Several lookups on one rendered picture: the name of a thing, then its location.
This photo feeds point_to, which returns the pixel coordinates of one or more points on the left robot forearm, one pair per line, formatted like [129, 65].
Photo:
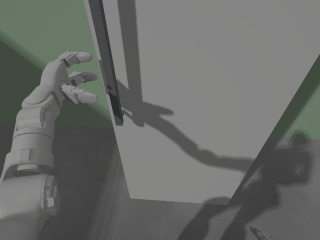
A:
[33, 137]

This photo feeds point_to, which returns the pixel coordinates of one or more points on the robot left upper arm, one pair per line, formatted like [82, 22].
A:
[26, 202]

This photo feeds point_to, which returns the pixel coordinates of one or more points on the handle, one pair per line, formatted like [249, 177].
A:
[101, 31]

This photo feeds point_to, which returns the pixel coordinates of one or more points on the robot left hand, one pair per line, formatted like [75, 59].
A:
[55, 75]

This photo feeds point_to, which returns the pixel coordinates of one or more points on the fridge door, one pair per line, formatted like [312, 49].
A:
[202, 83]

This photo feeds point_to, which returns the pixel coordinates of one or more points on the robot right hand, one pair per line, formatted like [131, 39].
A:
[260, 233]

